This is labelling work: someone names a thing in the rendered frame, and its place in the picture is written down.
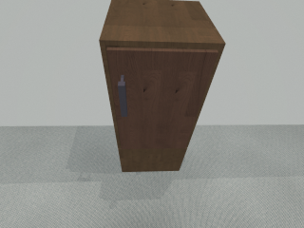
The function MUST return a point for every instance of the cupboard door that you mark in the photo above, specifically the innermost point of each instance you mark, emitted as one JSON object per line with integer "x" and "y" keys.
{"x": 164, "y": 88}

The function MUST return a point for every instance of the handle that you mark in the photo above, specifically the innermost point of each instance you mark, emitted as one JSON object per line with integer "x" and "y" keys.
{"x": 122, "y": 96}

